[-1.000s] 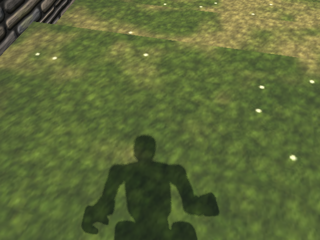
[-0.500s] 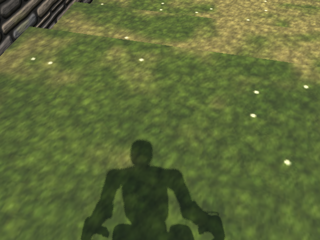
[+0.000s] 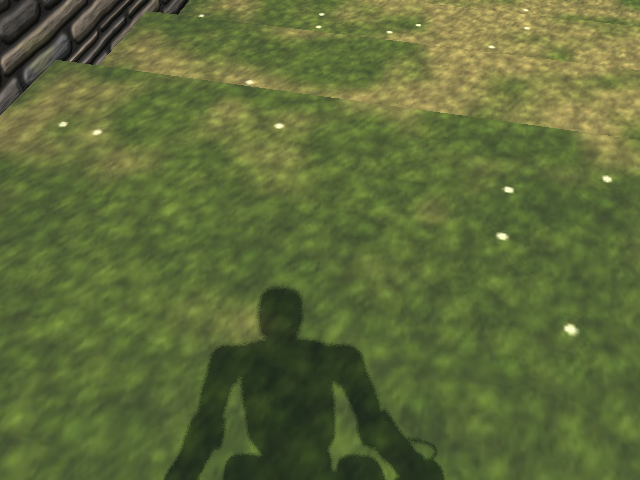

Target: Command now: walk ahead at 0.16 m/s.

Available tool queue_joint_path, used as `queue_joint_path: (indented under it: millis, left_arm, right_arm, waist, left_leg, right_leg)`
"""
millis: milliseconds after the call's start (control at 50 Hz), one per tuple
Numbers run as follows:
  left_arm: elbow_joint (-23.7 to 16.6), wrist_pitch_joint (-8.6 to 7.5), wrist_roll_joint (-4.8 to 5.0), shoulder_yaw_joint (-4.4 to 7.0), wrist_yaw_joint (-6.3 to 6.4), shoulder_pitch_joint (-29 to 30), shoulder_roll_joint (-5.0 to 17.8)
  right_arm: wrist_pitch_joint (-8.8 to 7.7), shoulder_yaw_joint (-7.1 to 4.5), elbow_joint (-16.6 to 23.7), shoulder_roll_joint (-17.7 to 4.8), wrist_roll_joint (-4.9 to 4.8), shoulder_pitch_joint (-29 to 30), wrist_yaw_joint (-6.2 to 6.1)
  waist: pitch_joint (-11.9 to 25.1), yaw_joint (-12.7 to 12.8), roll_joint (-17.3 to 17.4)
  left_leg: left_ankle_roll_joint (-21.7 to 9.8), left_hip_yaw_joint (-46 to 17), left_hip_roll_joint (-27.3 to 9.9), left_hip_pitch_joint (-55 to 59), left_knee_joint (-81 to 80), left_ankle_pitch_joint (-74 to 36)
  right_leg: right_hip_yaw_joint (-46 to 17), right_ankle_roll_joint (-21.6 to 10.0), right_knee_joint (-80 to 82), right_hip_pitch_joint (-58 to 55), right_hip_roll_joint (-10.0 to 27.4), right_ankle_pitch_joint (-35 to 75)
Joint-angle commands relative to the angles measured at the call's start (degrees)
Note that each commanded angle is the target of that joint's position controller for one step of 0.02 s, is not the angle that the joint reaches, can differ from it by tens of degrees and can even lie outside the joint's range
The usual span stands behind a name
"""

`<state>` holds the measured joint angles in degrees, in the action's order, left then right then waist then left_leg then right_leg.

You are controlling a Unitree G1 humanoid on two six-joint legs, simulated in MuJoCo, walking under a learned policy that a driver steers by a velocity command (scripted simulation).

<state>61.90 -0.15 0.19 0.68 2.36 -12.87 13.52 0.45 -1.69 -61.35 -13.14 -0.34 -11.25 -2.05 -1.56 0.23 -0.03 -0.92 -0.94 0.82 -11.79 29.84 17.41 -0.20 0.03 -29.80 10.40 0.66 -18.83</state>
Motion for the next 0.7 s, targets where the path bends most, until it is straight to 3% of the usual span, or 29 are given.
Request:
queue_joint_path:
  millis: [20,60,120,160,180,200,220,240,260,280,300,320,360,420,440,480,520,560,580,600,620,640,660,680,700]
  left_arm:
    - [-2.51,-1.14,0.48,1.21,0.29,-0.7,6.41]
    - [-3.09,-2.86,0.7,1.04,-0.29,-0.82,5.08]
    - [-4.61,-4.9,1.23,0.69,-1.53,0.15,2.58]
    - [-4.05,-5.55,1.4,0.78,-1.97,-2.42,2.56]
    - [-2.19,-5.71,1.46,0.96,-2.03,-7.63,2.73]
    - [0.25,-6.02,1.33,1.97,-2.02,-14.64,5.97]
    - [2.77,-6.24,1.71,3.93,-2.24,-22.49,12.47]
    - [2.47,-6.49,0.67,3.6,-2.69,-24.0,11.95]
    - [1.62,-6.8,-0.02,2.66,-2.79,-21.65,8.56]
    - [0.69,-6.92,-0.2,2.34,-3.01,-19.75,7.31]
    - [0.27,-6.67,0.05,1.99,-3.26,-18.45,6.71]
    - [0.04,-6.15,0.13,1.36,-3.22,-17.77,5.08]
    - [-0.5,-5.11,-0.17,0.66,-2.65,-17.71,3.31]
    - [-2.92,-4.75,-0.47,0.79,-1.17,-14.25,5.79]
    - [-2.82,-4.93,-0.35,1.16,-0.86,-15.46,7.32]
    - [-2.08,-5.32,0.52,1.88,-0.7,-17.09,8.87]
    - [-1.88,-5.31,0.96,2.32,-0.78,-17.0,8.85]
    - [-2.23,-4.51,0.36,2.96,-0.84,-15.98,9.89]
    - [-2.66,-3.77,-0.14,2.95,-0.88,-15.24,9.55]
    - [-3.65,-3.51,-0.62,2.64,-1.03,-14.48,9.06]
    - [-4.94,-4.19,-1.26,0.8,-1.81,-20.58,2.0]
    - [-3.89,-5.83,0.23,0.04,-2.35,-21.49,-0.34]
    - [-6.12,-7.13,2.07,1.68,-2.62,-15.06,5.33]
    - [-7.96,-7.71,2.97,2.11,-2.48,-9.58,7.15]
    - [-8.38,-7.61,2.54,2.42,-1.97,-7.35,6.96]
  right_arm:
    - [-1.16,-1.41,1.89,-7.33,-0.51,-1.25,-0.19]
    - [-2.79,-1.72,1.46,-7.78,-1.08,-4.06,0.3]
    - [-4.09,-2.58,0.88,-10.32,-1.33,-7.59,1.0]
    - [-4.31,-2.45,2.73,-10.19,-1.32,-3.82,1.18]
    - [-4.32,-2.21,4.6,-9.57,-1.53,1.02,1.33]
    - [-4.74,-1.47,7.23,-6.95,-1.71,6.75,1.46]
    - [-6.14,-0.86,9.55,-3.93,-1.11,8.53,1.68]
    - [-7.28,-1.25,9.77,-5.74,-0.82,7.72,1.77]
    - [-7.78,-1.45,8.94,-6.23,-1.52,5.61,2.35]
    - [-7.95,-1.25,8.53,-5.45,-2.16,4.57,2.81]
    - [-8.06,-1.37,9.03,-5.48,-2.16,5.93,3.07]
    - [-7.98,-1.62,9.59,-5.56,-1.8,7.43,3.22]
    - [-7.52,-1.19,10.74,-3.46,-1.4,8.93,3.9]
    - [-6.89,0.37,14.16,-0.4,-0.85,16.41,4.39]
    - [-6.7,0.55,15.17,-0.47,-0.9,18.51,4.4]
    - [-6.32,0.24,16.63,-2.63,-1.39,20.04,4.42]
    - [-6.35,-0.51,17.44,-5.1,-1.54,19.78,4.52]
    - [-6.38,-2.04,16.23,-7.98,-1.48,13.49,4.38]
    - [-6.13,-3.33,13.57,-9.9,-1.69,4.83,4.06]
    - [-5.71,-4.4,11.01,-11.94,-1.7,-4.33,3.54]
    - [-5.41,-5.65,9.36,-17.38,0.08,-12.87,3.12]
    - [-5.21,-4.55,8.53,-14.34,0.1,-13.53,3.52]
    - [-5.66,-3.46,8.96,-10.91,-0.61,-7.41,3.78]
    - [-6.05,-2.75,10.18,-8.54,-0.62,-1.81,3.79]
    - [-6.61,-2.17,10.63,-6.96,-0.07,2.35,4.16]
  waist:
    - [-6.45,-0.49,1.46]
    - [-6.9,-1.33,3.26]
    - [-4.98,-1.44,9.51]
    - [-5.63,1.3,8.79]
    - [-5.79,4.4,7.66]
    - [-5.64,7.6,1.23]
    - [-3.43,8.58,-13.92]
    - [-2.51,8.29,-14.54]
    - [-3.11,5.78,-8.28]
    - [-2.93,4.38,-5.95]
    - [-3.95,3.79,-4.03]
    - [-4.25,3.39,-3.51]
    - [-4.14,2.88,-4.74]
    - [-6.37,3.12,-4.58]
    - [-6.5,3.52,-5.37]
    - [-7.22,2.82,-6.76]
    - [-6.37,1.23,-6.65]
    - [-0.27,-2.82,-8.42]
    - [5.02,-6.97,-8.54]
    - [10.11,-10.94,-7.74]
    - [20.42,-8.73,5.83]
    - [26.82,-7.93,13.88]
    - [15.31,-7.07,10.47]
    - [7.76,-5.22,6.3]
    - [3.41,-2.8,1.81]
  left_leg:
    - [-4.56,-4.93,-2.7,-6.03,-7.82,25.31]
    - [-6.98,-10.32,-6.2,-4.07,-9.24,25.93]
    - [-12.47,-24.8,-15.06,-0.05,-16.49,28.22]
    - [-12.01,-23.83,-14.77,-5.99,-16.16,24.07]
    - [-9.8,-18.57,-11.72,-11.81,-12.81,19.01]
    - [-5.86,-9.01,-5.95,-18.38,-2.72,9.78]
    - [-1.26,2.67,2.01,-29.38,17.48,3.52]
    - [-0.55,0.19,1.86,-38.16,29.94,13.63]
    - [-1.63,-2.73,-0.96,-41.8,37.48,12.66]
    - [-2.55,-2.61,-2.67,-44.37,40.76,8.96]
    - [-2.97,-1.49,-4.36,-46.77,40.76,5.48]
    - [-3.03,-0.7,-5.85,-46.16,38.95,2.7]
    - [-1.91,1.73,-6.41,-41.48,33.47,-2.01]
    - [0.29,5.43,-3.55,-26.94,14.69,-13.66]
    - [0.47,6.27,-2.38,-22.62,10.37,-16.05]
    - [-0.5,5.17,-1.88,-19.69,5.34,-18.15]
    - [-2.35,4.14,-1.33,-18.23,1.19,-18.43]
    - [-4.5,5.0,1.02,-10.04,1.55,-15.83]
    - [-6.08,5.89,2.49,-0.12,1.59,-14.89]
    - [-8.08,2.19,-1.1,14.52,2.48,-14.52]
    - [-16.44,-22.3,-17.1,36.9,1.42,-5.71]
    - [-21.08,-44.65,-24.41,39.13,-11.89,3.6]
    - [-17.67,-39.33,-21.5,29.57,-14.95,7.63]
    - [-15.47,-29.84,-19.63,18.98,-16.33,4.83]
    - [-14.09,-22.86,-17.38,9.16,-18.26,-1.47]
  right_leg:
    - [-1.2,-3.75,4.26,9.66,0.03,-20.8]
    - [-1.59,-4.25,0.71,12.74,0.47,-17.5]
    - [2.12,-4.31,-8.64,14.87,-1.27,-7.73]
    - [1.63,-6.28,-4.32,7.41,-0.89,-6.97]
    - [0.61,-7.2,2.07,-1.23,-0.48,-5.17]
    - [-7.35,-8.74,7.55,-8.5,3.54,-5.8]
    - [-25.11,-12.96,14.63,-20.52,13.15,-0.96]
    - [-35.7,-16.26,15.84,-25.16,20.48,9.67]
    - [-32.38,-15.93,14.08,-26.12,20.49,15.38]
    - [-27.93,-14.86,13.85,-26.71,19.1,18.47]
    - [-23.34,-13.59,14.67,-26.43,18.04,22.27]
    - [-18.81,-12.03,15.84,-24.95,16.58,26.39]
    - [-12.79,-10.52,18.68,-20.08,13.32,28.39]
    - [-4.96,-9.54,23.59,-5.44,8.35,25.11]
    - [-4.67,-9.76,25.51,-3.33,8.63,24.37]
    - [-4.73,-9.68,26.65,-5.23,10.66,24.58]
    - [-4.05,-8.5,23.55,-10.83,12.37,32.88]
    - [-2.68,-6.88,13.85,-15.79,13.2,53.04]
    - [-1.14,-5.72,3.67,-14.93,11.67,59.67]
    - [-0.68,-4.23,-9.14,-5.87,9.81,53.56]
    - [0.49,-1.32,-32.71,15.17,1.46,24.63]
    - [-6.15,-0.95,-47.11,23.68,-4.73,-12.25]
    - [-8.06,-2.49,-51.85,29.74,-0.93,-10.59]
    - [-6.07,-3.52,-50.54,30.22,2.28,-5.47]
    - [-4.87,-3.59,-46.67,27.48,5.0,-1.03]
